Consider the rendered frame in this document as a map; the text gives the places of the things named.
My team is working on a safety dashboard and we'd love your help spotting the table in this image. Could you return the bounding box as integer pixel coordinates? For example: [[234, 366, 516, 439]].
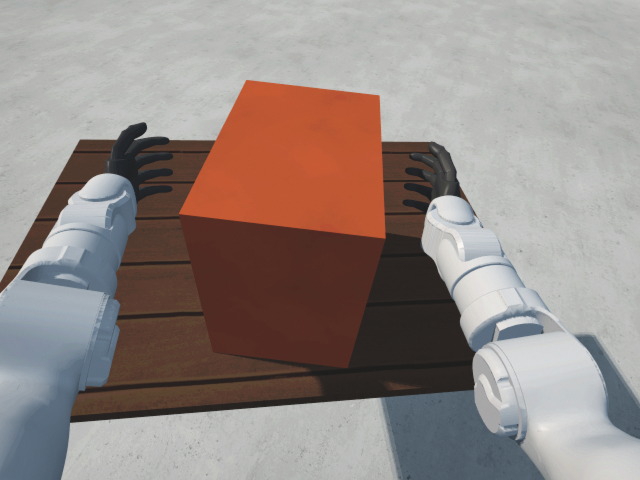
[[0, 139, 483, 423]]

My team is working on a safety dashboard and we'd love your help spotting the left robot hand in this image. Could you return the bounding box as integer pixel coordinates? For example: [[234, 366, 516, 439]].
[[104, 122, 173, 203]]

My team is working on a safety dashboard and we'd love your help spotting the right robot forearm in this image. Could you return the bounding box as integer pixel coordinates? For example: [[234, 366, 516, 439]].
[[420, 195, 609, 412]]

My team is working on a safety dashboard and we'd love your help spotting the robot left upper arm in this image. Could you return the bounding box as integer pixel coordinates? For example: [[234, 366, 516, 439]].
[[0, 280, 120, 480]]

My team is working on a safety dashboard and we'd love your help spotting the left robot forearm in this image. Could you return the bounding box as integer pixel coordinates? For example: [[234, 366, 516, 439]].
[[0, 173, 137, 306]]

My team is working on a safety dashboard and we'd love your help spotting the robot right upper arm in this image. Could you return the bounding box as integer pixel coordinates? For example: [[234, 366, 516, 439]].
[[472, 331, 640, 480]]

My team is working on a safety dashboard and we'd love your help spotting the right robot hand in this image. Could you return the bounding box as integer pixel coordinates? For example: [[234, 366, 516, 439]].
[[403, 141, 461, 213]]

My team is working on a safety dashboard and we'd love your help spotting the carton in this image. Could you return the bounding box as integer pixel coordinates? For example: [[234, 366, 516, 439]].
[[179, 80, 386, 368]]

